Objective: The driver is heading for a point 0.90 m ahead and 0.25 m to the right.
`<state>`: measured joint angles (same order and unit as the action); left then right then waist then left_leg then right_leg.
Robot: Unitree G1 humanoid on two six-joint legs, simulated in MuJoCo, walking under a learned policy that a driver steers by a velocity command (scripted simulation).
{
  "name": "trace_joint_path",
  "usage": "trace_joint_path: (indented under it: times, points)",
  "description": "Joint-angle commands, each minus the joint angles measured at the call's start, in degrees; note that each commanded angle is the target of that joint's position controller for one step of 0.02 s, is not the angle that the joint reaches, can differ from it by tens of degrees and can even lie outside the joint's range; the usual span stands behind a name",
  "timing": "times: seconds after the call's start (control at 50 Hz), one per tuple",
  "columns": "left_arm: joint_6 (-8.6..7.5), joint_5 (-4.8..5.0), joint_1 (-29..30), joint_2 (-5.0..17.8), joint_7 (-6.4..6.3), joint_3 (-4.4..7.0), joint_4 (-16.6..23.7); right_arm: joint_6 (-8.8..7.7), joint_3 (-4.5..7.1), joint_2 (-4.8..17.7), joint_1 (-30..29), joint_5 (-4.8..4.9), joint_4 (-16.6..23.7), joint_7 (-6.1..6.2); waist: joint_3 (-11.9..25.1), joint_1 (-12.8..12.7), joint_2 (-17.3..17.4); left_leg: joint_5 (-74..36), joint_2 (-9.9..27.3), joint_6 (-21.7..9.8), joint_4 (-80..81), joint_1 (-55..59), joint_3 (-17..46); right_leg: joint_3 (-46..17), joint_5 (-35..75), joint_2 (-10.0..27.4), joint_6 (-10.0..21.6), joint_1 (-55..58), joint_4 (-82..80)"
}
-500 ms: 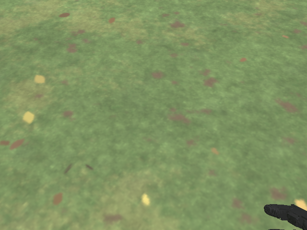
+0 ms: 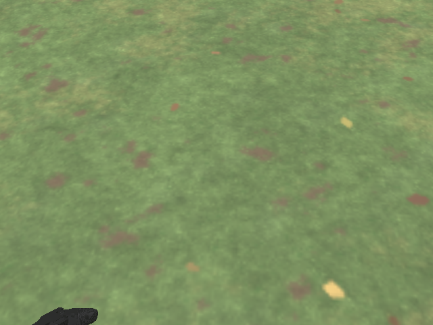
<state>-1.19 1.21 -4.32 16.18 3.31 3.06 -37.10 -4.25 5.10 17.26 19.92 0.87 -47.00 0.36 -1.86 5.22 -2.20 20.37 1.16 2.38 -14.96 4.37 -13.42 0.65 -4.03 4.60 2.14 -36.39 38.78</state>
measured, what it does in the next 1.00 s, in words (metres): walks ahead, turning right: right foot, then left foot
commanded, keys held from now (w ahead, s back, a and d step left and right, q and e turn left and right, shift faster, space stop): w+e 0.80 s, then w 0.02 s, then no key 0.18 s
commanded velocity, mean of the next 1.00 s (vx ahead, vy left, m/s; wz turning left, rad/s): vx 0.47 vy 0.00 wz -0.55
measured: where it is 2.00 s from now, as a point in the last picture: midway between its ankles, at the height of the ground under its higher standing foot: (267, 262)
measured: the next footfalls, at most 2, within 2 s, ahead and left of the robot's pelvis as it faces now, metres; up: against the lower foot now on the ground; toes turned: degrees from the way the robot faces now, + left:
right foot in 0.06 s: +0.20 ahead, -0.11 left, +0.00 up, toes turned -5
left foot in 0.56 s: +0.52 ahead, +0.03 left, +0.00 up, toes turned -23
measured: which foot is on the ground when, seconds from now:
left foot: down 0.00-0.08, up 0.10-0.54, down 0.56-1.00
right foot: up 0.00-0.04, down 0.06-0.58, up 0.60-1.00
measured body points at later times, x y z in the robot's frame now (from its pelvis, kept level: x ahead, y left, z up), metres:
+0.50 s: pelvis +0.28 -0.04 +0.01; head +0.30 -0.06 +0.46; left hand +0.40 +0.24 -0.09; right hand +0.44 -0.33 -0.07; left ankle +0.48 +0.06 -0.70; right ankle +0.16 -0.11 -0.73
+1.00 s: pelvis +0.52 -0.12 +0.00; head +0.55 -0.15 +0.45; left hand +0.84 -0.05 -0.07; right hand +0.37 -0.37 -0.12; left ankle +0.48 +0.05 -0.73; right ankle +0.58 -0.31 -0.71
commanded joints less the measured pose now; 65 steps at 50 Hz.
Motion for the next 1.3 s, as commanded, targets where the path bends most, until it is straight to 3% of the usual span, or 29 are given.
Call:
trace_joint_path:
  times: [0.02,0.06,0.08,0.1,0.12,0.14,0.18,0.26,0.38,0.48,0.54,0.56,0.58,0.6,0.62,0.66,0.68,0.74,0.88,0.96,1.02,1.04,1.06,1.08,1.1,1.12,1.16,1.22,1.3]
  points:
    - [-0.35,-0.20,0.12,5.81,0.35,2.08,5.05,0.27,3.00,12.24,-3.09,0.96,3.43,0.48,0.89,-4.91,7.24,-49.65,15.39,-8.33,-6.30,-0.69,3.01,4.64,-6.82,-4.22,3.53,7.14,-1.65]
    - [0.31,0.09,-17.18,11.77,-0.83,5.52,0.65,0.73,2.16,10.65,-2.67,0.76,3.84,0.89,10.22,-13.83,4.63,-50.22,11.53,-4.79,-30.82,-11.57,0.12,3.76,-3.11,-8.09,7.54,33.67,-5.76]
    - [0.48,0.56,-19.54,19.05,-1.93,6.92,0.25,-0.02,-0.26,3.39,2.18,-2.21,6.64,0.45,14.70,-9.77,-11.38,-3.36,4.05,-0.88,-53.14,-36.16,1.04,-22.94,-3.75,7.25,15.73,54.05,-7.30]
    - [-0.59,0.34,-20.01,18.33,-1.49,5.97,2.72,-2.16,-1.25,3.48,0.63,-1.40,8.12,-0.19,25.67,-10.35,-10.63,15.78,-3.02,-0.33,-64.13,-46.67,15.55,-49.58,-16.27,15.08,23.09,61.31,-18.67]
    - [-1.45,-0.13,-19.24,13.85,-0.96,4.65,2.00,-3.26,0.06,8.43,-6.90,1.20,9.46,-0.71,19.37,-12.83,-3.56,10.63,0.04,-1.56,-65.26,-52.23,19.03,-43.47,-16.37,13.78,19.02,57.66,-21.96]
    - [-2.00,-0.14,-16.81,12.27,-0.99,4.13,1.62,-3.86,-0.26,7.95,-8.95,1.43,10.21,-0.64,12.29,-11.10,-2.40,5.40,2.12,-2.54,-61.20,-52.75,18.20,-36.01,-12.89,11.60,17.04,49.63,-21.99]
    - [-2.11,-0.63,-9.74,8.81,-1.40,2.93,3.01,-3.49,0.16,8.13,-7.71,-1.02,8.90,0.22,6.39,-5.98,0.21,-0.95,5.76,-2.10,-52.77,-44.78,18.45,-25.51,-1.10,7.23,14.41,34.31,-22.54]
    - [-2.58,-0.84,-9.02,9.03,-2.50,2.96,2.89,-1.31,-0.18,5.82,-7.48,-1.90,8.69,0.21,4.75,-3.95,-0.36,-6.43,5.24,0.48,-44.84,-39.60,17.07,-19.13,8.34,4.20,14.83,24.46,-25.61]
    - [-1.87,0.00,-14.02,10.12,-4.07,3.31,0.32,-1.77,-1.55,3.06,-20.22,-1.27,11.53,-0.74,1.59,-8.54,-2.26,-24.65,0.92,1.76,-21.39,-36.76,16.79,-16.11,1.04,0.68,10.80,22.43,-24.84]
    - [-1.07,0.38,-17.06,9.85,-4.45,3.40,-1.43,-2.99,-0.76,5.51,-23.35,-0.43,12.74,-2.06,1.13,-9.04,-3.53,-21.56,-1.02,-0.15,-13.40,-32.94,18.57,-23.23,-2.06,3.28,9.61,28.02,-19.19]
    - [-0.58,0.15,-15.38,8.44,-4.45,3.09,-1.03,-3.67,0.68,7.55,-14.88,-0.51,10.77,-1.64,3.95,-4.24,-5.36,-17.28,-1.31,-3.43,-9.41,-20.72,16.95,-24.64,2.72,1.36,7.09,28.26,-11.55]
    - [-0.76,-0.34,-14.91,5.46,-4.19,1.97,-0.18,-3.94,1.50,9.76,-7.74,-1.52,10.00,-1.18,10.51,-0.78,-2.60,-16.32,4.80,-6.64,-10.87,-7.58,21.82,-21.37,1.00,-1.69,5.09,23.73,0.23]
    - [-1.12,-0.04,-21.46,1.63,-4.20,0.79,0.81,-3.53,2.64,14.46,-0.45,-2.46,9.11,-0.79,19.77,-1.51,10.17,-10.14,18.04,-14.26,-10.27,13.89,41.08,-13.47,-17.09,-9.42,0.67,6.75,19.63]
    - [-1.51,1.11,-23.62,4.12,-4.31,0.68,1.70,-2.74,2.64,13.28,2.20,-1.07,7.28,-1.43,21.25,-1.92,21.03,7.01,24.23,-18.20,-3.66,17.72,60.14,-10.89,-30.93,-8.59,-0.67,-6.40,31.28]
    - [-1.30,1.39,-19.05,9.44,-4.37,2.06,0.91,-2.46,1.32,8.25,-0.83,-0.55,8.32,-1.29,12.72,-0.58,12.79,14.23,21.77,-15.63,-1.43,10.70,54.38,-11.78,-26.01,-5.14,-1.20,-9.99,35.74]
    - [-0.66,0.06,-12.05,9.74,-4.21,2.55,2.30,-1.63,0.02,4.99,-6.26,-1.18,8.55,-0.93,3.13,-1.76,6.93,1.91,16.70,-12.55,0.38,-3.36,38.62,-8.66,-18.30,-1.61,-1.74,-7.93,33.57]
    - [-0.45,-0.04,-11.61,8.74,-3.90,2.68,2.62,-1.64,-0.36,3.98,-7.71,-1.51,8.15,-0.78,1.39,-3.15,8.08,-2.83,14.82,-12.00,1.74,-7.68,33.82,-8.59,-16.08,0.04,-1.74,-5.76,31.09]
    - [0.34,0.46,-11.91,5.20,-3.39,2.09,2.99,-2.31,-0.11,4.42,-8.21,-1.29,6.86,-0.67,0.42,-4.39,9.02,-10.83,13.08,-12.47,5.30,-12.23,24.63,-6.65,-12.80,1.64,-2.20,-3.11,27.61]
    - [-0.93,-0.72,-2.89,1.88,-2.03,0.61,5.30,-1.48,0.46,7.77,-7.48,-0.89,3.72,-0.37,-1.33,-2.75,5.41,-34.39,10.75,-12.02,4.49,-11.99,9.75,-2.56,3.81,-0.26,-2.63,1.28,4.49]
    - [-1.54,-0.67,0.67,2.79,-0.59,0.98,6.86,-0.26,0.84,10.14,-4.09,0.61,1.32,-0.20,0.54,-2.26,6.95,-41.62,12.58,-10.56,-0.33,-6.64,8.98,-0.55,3.91,-2.92,-0.63,7.07,-4.65]
    - [-1.51,-1.76,-9.87,7.48,-1.11,3.33,3.92,0.39,0.75,10.13,-5.01,1.39,0.75,0.16,6.89,-9.13,6.26,-49.09,10.07,-7.00,-15.94,-6.73,6.81,1.10,8.25,-6.64,3.33,23.74,-13.10]
    - [-1.15,-2.25,-14.64,11.62,-2.13,4.34,3.19,0.11,-0.28,7.67,-3.16,-0.29,1.49,0.19,12.15,-10.46,1.29,-35.31,6.82,-3.99,-27.93,-14.88,5.13,-5.13,30.55,-0.43,5.66,36.72,-10.81]
    - [-0.66,-3.46,-14.29,14.31,-3.00,3.60,4.02,-0.27,-2.77,1.84,4.04,-2.78,2.43,-0.91,20.94,-6.05,-12.88,16.51,-0.32,0.27,-49.59,-34.39,7.06,-25.94,55.61,17.07,17.27,56.60,-5.49]
    - [-0.59,-2.71,-15.21,10.20,-2.54,2.38,4.20,-0.02,-2.68,4.86,6.07,-1.03,-0.37,-1.51,31.58,-8.33,-8.55,22.52,0.20,0.68,-56.75,-34.15,18.19,-32.12,48.12,20.33,21.40,56.44,-8.05]
    - [-0.47,-2.05,-12.87,8.17,-2.02,1.87,3.80,0.63,-1.61,8.22,-0.45,0.78,0.93,-1.63,24.69,-9.43,-4.46,19.44,2.27,0.70,-57.18,-36.92,18.29,-25.20,41.79,15.72,18.62,50.52,-10.60]
    - [-0.61,-1.33,-8.95,6.73,-1.93,1.34,3.11,1.17,-1.87,7.31,-4.55,0.74,2.13,-1.12,17.36,-8.11,-2.25,16.03,3.67,0.75,-53.70,-39.27,17.02,-20.72,35.28,12.53,15.63,43.85,-12.58]
    - [-0.66,-1.73,-3.48,5.51,-2.03,0.81,2.59,3.02,-1.78,6.47,-4.68,-0.41,1.36,0.12,10.87,-4.43,-1.36,10.64,5.52,1.61,-46.23,-32.43,17.12,-15.99,26.44,9.64,12.78,28.64,-17.01]
    - [-0.73,-2.92,0.25,6.04,-2.30,1.27,1.63,4.73,-2.25,4.03,-1.20,-0.94,-0.49,1.27,9.90,-2.00,-4.14,5.88,3.67,2.46,-36.03,-22.12,14.76,-11.21,19.32,7.04,12.51,18.42,-20.66]
    - [-0.15,-2.54,0.69,5.10,-3.04,0.87,-0.71,5.45,-2.34,3.72,-4.62,-1.31,-0.63,1.39,9.26,-3.27,-4.73,-5.27,2.92,1.02,-24.75,-15.95,14.34,-10.84,-2.99,6.00,10.44,15.62,-22.73]
Keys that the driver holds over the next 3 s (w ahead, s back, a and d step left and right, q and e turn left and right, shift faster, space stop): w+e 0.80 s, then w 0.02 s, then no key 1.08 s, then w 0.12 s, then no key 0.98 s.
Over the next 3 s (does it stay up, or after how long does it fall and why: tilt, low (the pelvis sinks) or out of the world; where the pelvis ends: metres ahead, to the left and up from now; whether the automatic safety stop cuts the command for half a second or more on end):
stays up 0.70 -0.23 0.01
